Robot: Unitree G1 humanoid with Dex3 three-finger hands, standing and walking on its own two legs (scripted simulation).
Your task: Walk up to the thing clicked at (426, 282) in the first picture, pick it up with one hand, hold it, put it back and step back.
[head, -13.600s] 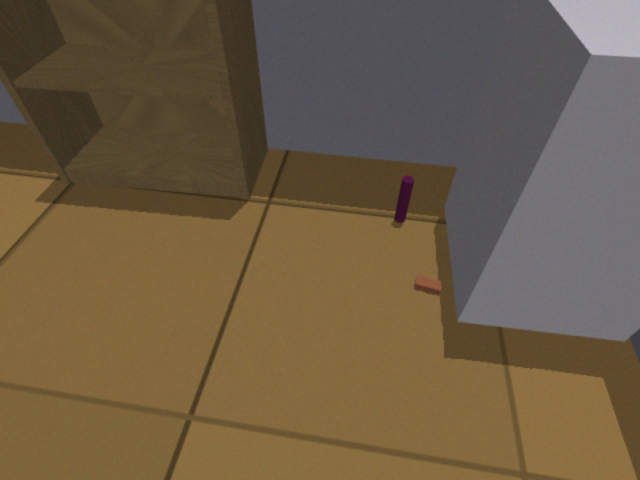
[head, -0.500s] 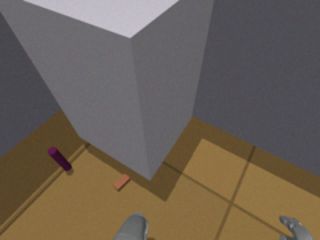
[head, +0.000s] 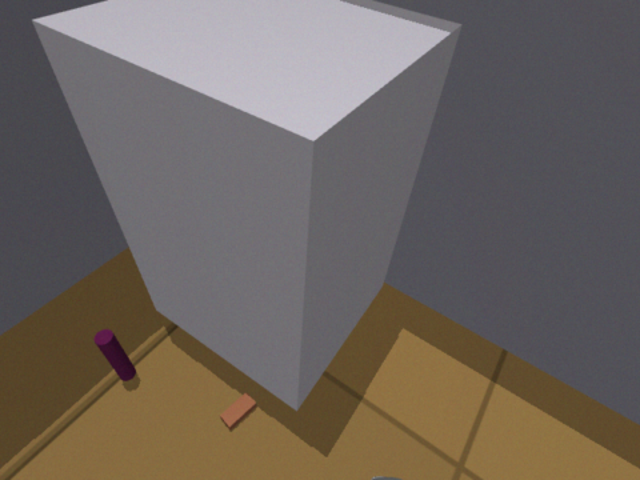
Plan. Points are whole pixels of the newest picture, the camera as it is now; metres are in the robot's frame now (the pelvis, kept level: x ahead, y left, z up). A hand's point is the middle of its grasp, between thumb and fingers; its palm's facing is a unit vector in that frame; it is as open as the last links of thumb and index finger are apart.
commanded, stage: walk up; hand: left
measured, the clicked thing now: (238, 410) +0.48 +0.21 -0.75
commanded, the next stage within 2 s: none
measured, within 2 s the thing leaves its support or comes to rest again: neither
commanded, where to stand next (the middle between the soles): +0.09 -0.02 m, yaw -1 degrees
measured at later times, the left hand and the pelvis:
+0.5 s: hand out of the picture +0.08 +0.23 -0.14, palm faces +0.01 -0.92 -0.39, open 7.4 cm; pelvis -0.03 -0.03 -0.01, yaw +3 degrees
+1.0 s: hand out of the picture +0.07 +0.25 -0.14, palm faces -0.02 -0.92 -0.39, open 7.4 cm; pelvis +0.01 -0.02 +0.00, yaw +0 degrees
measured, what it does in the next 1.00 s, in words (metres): steps on the spot: right foot, then left foot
